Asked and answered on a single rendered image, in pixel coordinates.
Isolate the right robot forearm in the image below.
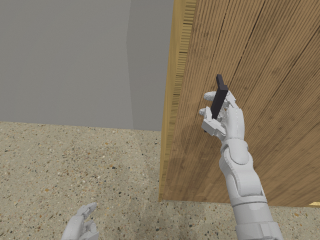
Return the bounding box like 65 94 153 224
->
219 138 284 240

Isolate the right robot hand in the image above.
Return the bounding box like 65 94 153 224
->
199 91 245 145

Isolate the handle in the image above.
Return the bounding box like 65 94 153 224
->
204 74 229 133

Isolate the left robot hand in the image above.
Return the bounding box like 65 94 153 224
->
61 202 99 240

